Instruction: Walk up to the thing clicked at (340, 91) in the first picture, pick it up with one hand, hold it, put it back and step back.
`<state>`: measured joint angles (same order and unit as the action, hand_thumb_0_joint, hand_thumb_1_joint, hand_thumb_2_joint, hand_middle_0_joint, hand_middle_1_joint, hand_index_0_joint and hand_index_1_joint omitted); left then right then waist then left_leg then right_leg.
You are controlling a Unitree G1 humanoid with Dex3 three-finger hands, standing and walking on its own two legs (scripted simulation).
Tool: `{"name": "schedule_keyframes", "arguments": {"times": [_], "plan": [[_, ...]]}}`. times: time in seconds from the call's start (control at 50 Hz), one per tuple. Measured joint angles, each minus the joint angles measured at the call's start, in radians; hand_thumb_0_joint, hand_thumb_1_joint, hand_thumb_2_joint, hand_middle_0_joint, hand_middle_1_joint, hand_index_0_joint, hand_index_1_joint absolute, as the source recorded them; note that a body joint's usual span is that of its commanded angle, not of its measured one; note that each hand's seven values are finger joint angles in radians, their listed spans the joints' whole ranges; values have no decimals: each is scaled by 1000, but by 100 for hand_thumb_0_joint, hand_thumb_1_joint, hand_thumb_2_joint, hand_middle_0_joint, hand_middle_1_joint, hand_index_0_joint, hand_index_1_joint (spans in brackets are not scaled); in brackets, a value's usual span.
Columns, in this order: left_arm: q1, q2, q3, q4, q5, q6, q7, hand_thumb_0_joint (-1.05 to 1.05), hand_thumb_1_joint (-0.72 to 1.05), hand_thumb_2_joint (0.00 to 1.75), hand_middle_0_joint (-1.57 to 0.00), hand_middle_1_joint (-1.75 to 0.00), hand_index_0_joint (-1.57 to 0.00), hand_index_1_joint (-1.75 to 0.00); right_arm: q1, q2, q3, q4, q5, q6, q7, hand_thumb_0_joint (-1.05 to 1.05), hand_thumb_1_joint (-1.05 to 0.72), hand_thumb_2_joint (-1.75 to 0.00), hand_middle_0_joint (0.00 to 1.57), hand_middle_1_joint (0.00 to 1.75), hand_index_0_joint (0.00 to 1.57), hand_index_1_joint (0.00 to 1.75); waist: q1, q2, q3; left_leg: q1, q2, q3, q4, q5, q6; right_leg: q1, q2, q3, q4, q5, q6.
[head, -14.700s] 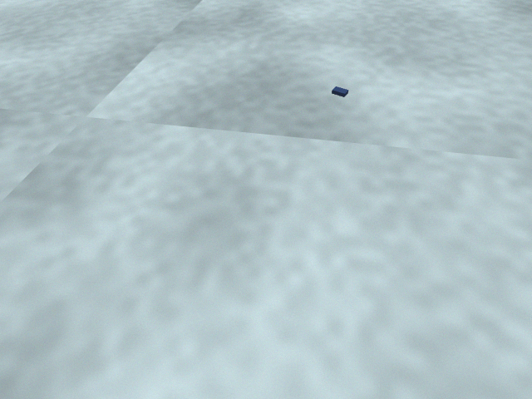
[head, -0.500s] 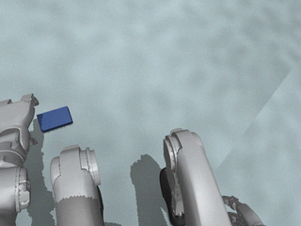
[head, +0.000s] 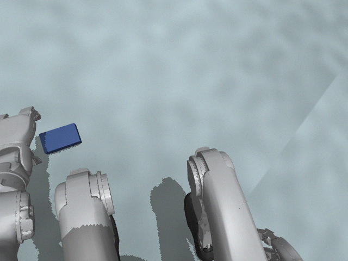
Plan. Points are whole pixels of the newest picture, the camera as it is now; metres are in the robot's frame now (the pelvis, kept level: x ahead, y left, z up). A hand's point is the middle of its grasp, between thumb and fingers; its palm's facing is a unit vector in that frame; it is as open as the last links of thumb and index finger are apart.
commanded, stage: rise first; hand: left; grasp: from above
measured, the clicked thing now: (61, 138) +0.45 +0.28 -0.30
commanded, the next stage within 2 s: approach in 0.10 s
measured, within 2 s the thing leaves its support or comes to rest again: neither
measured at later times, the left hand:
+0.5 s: hand (45, 134) +0.43 +0.28 -0.19, palm faces -0.41 -0.09 -0.91, open 12.4 cm
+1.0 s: hand (36, 141) +0.42 +0.30 -0.19, palm faces -0.49 -0.15 -0.86, open 13.4 cm
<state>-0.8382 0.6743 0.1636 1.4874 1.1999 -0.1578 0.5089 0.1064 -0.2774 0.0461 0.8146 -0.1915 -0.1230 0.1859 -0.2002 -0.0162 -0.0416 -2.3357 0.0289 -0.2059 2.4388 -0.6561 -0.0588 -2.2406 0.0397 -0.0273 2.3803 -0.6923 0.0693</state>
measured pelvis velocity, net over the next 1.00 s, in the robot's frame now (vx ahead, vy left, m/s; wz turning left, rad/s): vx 0.00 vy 0.00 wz -0.01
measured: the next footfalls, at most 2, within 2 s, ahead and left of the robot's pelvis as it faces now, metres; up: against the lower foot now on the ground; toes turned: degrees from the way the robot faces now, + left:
none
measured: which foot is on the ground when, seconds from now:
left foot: down 0.00-1.00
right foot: down 0.00-1.00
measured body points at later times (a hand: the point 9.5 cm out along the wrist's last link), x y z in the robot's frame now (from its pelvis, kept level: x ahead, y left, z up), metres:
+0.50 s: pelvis +0.00 +0.00 +0.00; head +0.23 +0.07 +0.38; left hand +0.45 +0.28 -0.14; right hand +0.07 -0.27 -0.11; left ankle +0.08 +0.15 -0.28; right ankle +0.10 -0.13 -0.28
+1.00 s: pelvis +0.00 +0.00 -0.01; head +0.23 +0.05 +0.37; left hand +0.44 +0.30 -0.14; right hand +0.05 -0.27 -0.12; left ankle +0.08 +0.15 -0.28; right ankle +0.10 -0.13 -0.28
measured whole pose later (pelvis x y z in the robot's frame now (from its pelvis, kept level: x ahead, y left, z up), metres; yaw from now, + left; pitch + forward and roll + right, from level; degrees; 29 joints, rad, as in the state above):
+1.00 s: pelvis +0.00 +0.00 -0.01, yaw -1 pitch +30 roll -7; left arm -0.91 0.70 0.10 1.57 1.12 -0.12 0.45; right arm 0.14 -0.29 0.07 0.80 -0.19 -0.15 0.24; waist -0.23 -0.01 0.00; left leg -2.34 0.03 -0.22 2.47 -0.66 -0.06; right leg -2.26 0.05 -0.04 2.40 -0.69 0.07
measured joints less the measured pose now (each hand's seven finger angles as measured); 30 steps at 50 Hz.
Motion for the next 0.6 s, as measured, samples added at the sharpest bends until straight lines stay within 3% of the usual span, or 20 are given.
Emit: {"name": "schedule_keyframes", "arguments": {"times": [0.16,0.32,0.48,0.54,0.6], "plan": [[13,9,-8,1,7,-24,-16,0,-17,70,-42,-71,-42,-71,4,-2,-4,0,-4,4,4,0,-91,-90,20,30,20,30,2,-7,2,-3,-5,-7,9,5,-5,-1,-1,-5,8,4,-6],[16,2,-24,16,32,-38,17,0,-18,70,-42,-70,-41,-71,3,-6,-2,3,-4,3,1,0,-90,-89,20,30,20,30,0,-12,-8,-4,-6,-5,8,7,-4,-3,-2,-4,8,4,-8],[-101,-2,-111,108,28,-13,63,0,-23,74,-36,-75,-36,-75,-14,-7,12,6,-24,-35,4,0,-90,-89,20,30,20,30,-37,-22,15,-15,-8,-8,10,10,-7,-12,-2,-6,8,8,-8],[-142,-14,-98,126,37,3,88,0,-24,74,-35,-76,-35,-76,-12,-8,23,3,-32,-43,14,0,-90,-89,20,30,20,30,-60,-22,22,-19,-7,-14,14,6,-9,-16,1,-11,8,7,-7],[-165,-19,-59,141,48,32,111,0,-25,75,-34,-77,-35,-76,-6,-11,33,-6,-41,-43,27,0,-90,-89,20,30,20,30,-85,-13,27,-23,-3,-20,17,-2,-10,-20,4,-16,6,5,-6]]}}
